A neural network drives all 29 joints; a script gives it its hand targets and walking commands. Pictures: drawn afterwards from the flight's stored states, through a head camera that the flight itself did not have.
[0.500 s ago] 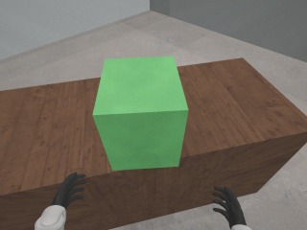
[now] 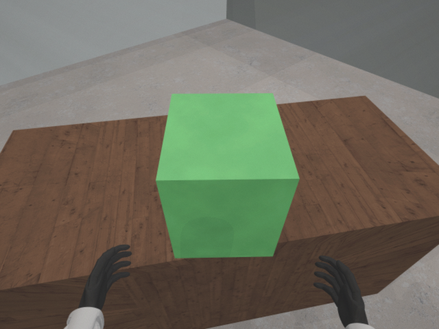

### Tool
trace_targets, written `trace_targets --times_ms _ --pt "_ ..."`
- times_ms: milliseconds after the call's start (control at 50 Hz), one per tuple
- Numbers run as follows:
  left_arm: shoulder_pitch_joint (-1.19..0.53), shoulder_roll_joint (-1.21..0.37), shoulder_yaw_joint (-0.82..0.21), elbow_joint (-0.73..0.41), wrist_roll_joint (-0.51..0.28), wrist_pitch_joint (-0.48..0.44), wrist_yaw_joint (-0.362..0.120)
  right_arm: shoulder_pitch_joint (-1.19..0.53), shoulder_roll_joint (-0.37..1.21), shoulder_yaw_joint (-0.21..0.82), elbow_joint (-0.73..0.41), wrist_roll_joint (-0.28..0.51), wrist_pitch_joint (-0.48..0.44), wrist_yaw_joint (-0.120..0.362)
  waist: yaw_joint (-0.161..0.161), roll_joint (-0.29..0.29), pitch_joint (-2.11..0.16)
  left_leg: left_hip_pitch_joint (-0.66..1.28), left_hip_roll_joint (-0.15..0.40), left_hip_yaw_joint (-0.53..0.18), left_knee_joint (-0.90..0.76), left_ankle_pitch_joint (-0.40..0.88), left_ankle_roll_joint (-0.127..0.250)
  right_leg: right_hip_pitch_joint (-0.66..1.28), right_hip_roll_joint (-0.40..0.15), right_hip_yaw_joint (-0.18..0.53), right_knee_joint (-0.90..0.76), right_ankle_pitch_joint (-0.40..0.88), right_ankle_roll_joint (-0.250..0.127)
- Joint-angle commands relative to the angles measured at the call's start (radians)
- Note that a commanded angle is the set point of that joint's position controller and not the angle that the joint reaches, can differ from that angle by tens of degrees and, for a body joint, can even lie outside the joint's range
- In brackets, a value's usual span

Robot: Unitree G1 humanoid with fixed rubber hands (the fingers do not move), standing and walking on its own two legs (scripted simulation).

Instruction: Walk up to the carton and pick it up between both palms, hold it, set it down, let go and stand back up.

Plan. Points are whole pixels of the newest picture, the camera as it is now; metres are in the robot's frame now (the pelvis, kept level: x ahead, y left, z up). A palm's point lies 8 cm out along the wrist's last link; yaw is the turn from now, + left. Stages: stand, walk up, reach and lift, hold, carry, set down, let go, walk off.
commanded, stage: reach and lift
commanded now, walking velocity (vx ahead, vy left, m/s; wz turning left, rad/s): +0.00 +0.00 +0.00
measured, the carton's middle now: (223, 176) +0.44 +0.02 +0.02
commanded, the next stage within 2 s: none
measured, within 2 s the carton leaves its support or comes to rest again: neither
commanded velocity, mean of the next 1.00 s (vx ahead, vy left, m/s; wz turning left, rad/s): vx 0.00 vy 0.00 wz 0.00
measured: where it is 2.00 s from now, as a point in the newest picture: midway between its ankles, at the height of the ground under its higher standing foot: outside the picture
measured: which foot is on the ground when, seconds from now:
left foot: down 0.00-1.00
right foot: down 0.00-1.00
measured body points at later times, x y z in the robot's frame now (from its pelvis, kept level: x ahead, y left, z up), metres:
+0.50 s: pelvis -0.02 +0.00 +0.00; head -0.04 +0.01 +0.45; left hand +0.26 +0.23 +0.03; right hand +0.27 -0.20 +0.01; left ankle -0.04 +0.10 -0.74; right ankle +0.00 -0.10 -0.74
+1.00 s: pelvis -0.02 -0.01 +0.01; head -0.02 -0.01 +0.46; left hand +0.33 +0.24 +0.10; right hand +0.35 -0.19 +0.08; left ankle -0.04 +0.10 -0.74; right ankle +0.00 -0.10 -0.74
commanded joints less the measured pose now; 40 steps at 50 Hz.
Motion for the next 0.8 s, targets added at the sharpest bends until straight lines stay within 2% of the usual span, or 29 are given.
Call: trace_targets --times_ms 0,100,220,400,540,780 --pt "-0.113 0.090 0.027 -0.115 -0.007 -0.057 0.015 -0.113 -0.106 -0.022 -0.093 0.017 -0.056 0.010 -0.003 0.035 -0.105 -0.024 -0.007 -0.041 -0.033 0.506 -0.080 0.022 -0.017 0.072 -0.050 0.263 -0.035" --pt "-0.166 0.071 0.019 -0.094 -0.012 -0.070 0.032 -0.180 -0.124 -0.024 -0.061 0.033 -0.055 0.022 0.004 0.033 -0.090 -0.045 0.003 -0.049 -0.046 0.456 -0.076 -0.005 -0.015 0.070 -0.047 0.193 -0.043" --pt "-0.266 0.069 0.013 -0.095 -0.024 -0.024 0.052 -0.284 -0.149 -0.030 -0.072 0.046 -0.002 0.023 0.010 0.025 -0.132 -0.061 0.011 -0.051 -0.065 0.404 -0.066 -0.011 -0.016 0.069 -0.049 0.143 -0.045" --pt "-0.442 0.080 0.031 -0.128 -0.043 0.123 0.058 -0.435 -0.168 -0.029 -0.140 0.062 0.151 0.010 0.020 0.012 -0.187 -0.060 0.008 -0.043 -0.110 0.390 -0.047 0.005 -0.023 0.074 -0.083 0.138 -0.031" --pt "-0.557 0.098 0.080 -0.157 -0.034 0.272 0.030 -0.528 -0.168 -0.036 -0.197 0.055 0.272 -0.021 0.023 -0.019 -0.204 -0.057 -0.005 -0.026 -0.145 0.388 -0.032 0.050 -0.027 0.076 -0.124 0.152 -0.016" --pt "-0.765 0.155 0.145 -0.197 -0.030 0.424 -0.001 -0.714 -0.151 -0.055 -0.271 0.040 0.424 -0.071 0.024 0.005 -0.279 -0.089 -0.016 -0.002 -0.173 0.349 -0.008 0.083 -0.035 0.081 -0.145 0.128 0.004"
